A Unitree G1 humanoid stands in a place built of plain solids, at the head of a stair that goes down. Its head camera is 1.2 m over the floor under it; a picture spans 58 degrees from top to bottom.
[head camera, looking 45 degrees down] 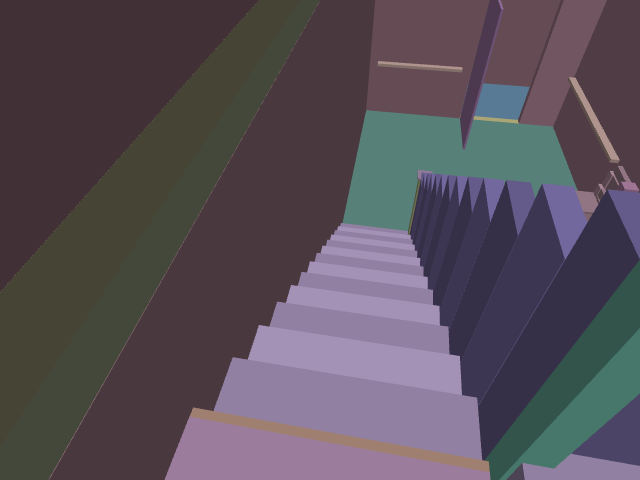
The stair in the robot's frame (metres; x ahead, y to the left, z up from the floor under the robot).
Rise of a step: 0.19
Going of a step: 0.27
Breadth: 0.85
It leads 10 degrees to the right of straight ahead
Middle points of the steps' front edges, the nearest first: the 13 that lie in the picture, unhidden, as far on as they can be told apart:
0.46 -0.06 0.00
0.72 -0.11 -0.19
0.99 -0.15 -0.38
1.26 -0.20 -0.57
1.52 -0.25 -0.76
1.79 -0.30 -0.95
2.05 -0.34 -1.14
2.32 -0.39 -1.33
2.58 -0.44 -1.53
2.85 -0.49 -1.72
3.12 -0.53 -1.91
3.38 -0.58 -2.10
3.65 -0.63 -2.29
